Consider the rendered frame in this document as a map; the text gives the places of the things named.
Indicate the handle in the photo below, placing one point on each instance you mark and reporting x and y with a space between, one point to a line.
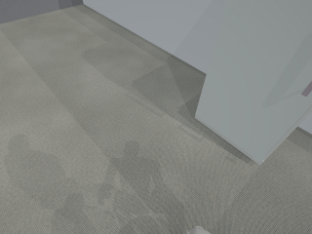
307 90

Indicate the fridge door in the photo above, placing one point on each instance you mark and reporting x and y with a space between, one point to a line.
260 65

